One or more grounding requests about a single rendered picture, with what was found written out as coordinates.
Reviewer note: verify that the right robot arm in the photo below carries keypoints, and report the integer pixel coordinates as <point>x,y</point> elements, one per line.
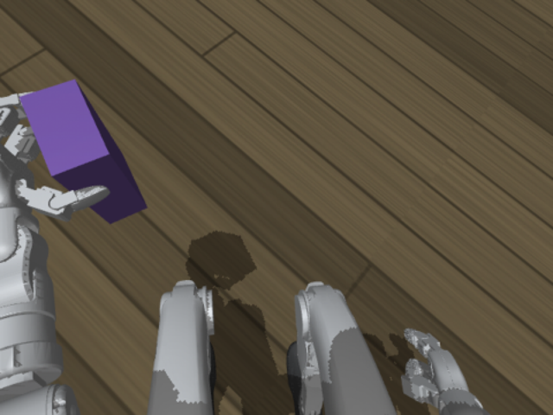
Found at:
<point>459,402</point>

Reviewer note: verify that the right robot hand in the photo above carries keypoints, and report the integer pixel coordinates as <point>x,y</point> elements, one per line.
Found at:
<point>425,383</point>

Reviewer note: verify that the left robot arm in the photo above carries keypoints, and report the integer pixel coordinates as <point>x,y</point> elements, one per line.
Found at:
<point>30,358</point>

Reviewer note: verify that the right robot foot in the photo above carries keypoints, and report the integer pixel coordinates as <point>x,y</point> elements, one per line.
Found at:
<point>295,377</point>

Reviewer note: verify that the left robot hand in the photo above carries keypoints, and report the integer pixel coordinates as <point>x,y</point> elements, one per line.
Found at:
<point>17,183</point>

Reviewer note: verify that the carton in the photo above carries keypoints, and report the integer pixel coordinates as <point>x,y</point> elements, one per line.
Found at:
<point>79,151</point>

